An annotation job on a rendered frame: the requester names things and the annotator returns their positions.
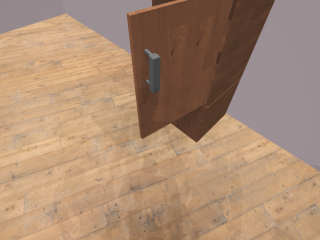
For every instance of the cupboard door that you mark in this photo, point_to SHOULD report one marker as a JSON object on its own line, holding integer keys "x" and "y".
{"x": 187, "y": 35}

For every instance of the handle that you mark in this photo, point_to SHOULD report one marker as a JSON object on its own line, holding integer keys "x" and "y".
{"x": 154, "y": 71}

